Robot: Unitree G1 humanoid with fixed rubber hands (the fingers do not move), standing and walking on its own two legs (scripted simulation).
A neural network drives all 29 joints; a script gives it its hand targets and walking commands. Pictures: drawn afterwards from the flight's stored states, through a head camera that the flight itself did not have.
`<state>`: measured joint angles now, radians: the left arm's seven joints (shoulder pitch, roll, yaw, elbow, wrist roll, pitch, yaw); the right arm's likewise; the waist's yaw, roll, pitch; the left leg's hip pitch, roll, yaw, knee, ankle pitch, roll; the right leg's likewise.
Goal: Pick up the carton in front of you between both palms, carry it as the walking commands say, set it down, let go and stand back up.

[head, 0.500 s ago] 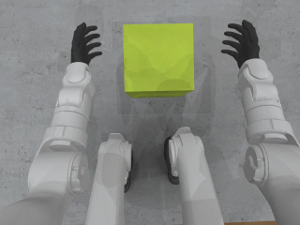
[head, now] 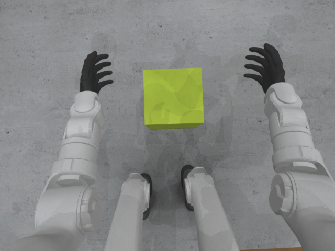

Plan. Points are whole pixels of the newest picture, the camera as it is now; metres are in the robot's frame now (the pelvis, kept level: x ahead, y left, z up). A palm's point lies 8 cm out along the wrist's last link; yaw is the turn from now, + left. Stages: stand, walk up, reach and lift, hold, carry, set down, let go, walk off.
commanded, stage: let go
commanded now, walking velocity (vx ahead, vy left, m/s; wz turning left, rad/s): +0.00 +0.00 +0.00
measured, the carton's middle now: (172, 102) +0.50 -0.04 -0.50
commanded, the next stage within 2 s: stand in 1.20 s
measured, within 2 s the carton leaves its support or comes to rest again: neither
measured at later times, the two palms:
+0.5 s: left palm (36, 142) +0.35 +0.20 +0.02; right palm (319, 132) +0.33 -0.25 +0.02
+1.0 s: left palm out of the picture +0.25 +0.26 +0.09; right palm (332, 210) +0.24 -0.21 +0.09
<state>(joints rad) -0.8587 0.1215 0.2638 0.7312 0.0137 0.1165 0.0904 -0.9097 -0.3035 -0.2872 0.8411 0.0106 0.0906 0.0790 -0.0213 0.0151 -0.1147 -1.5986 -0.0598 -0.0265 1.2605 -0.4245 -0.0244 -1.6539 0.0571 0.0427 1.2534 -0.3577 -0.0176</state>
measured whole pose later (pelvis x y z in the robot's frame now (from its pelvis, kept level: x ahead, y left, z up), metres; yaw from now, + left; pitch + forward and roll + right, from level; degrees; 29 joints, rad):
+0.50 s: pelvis +0.07 +0.00 +0.12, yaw -1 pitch +26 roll +1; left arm -0.16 0.15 0.12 0.58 0.05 0.00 -0.01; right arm -0.17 -0.22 -0.14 0.60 0.00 -0.01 0.06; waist -0.01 0.00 -0.09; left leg -0.84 -0.04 -0.06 0.73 -0.34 -0.01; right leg -0.89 0.06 0.04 0.74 -0.29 -0.03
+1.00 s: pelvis +0.08 +0.03 +0.15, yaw -2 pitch -4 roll -1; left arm 0.22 0.21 0.04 0.43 0.01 0.11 -0.06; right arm 0.22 -0.22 -0.05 0.43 -0.01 0.12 0.08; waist 0.00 0.02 0.10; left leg -0.09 -0.05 -0.04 0.45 -0.29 0.04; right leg -0.13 0.02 0.06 0.43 -0.23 0.01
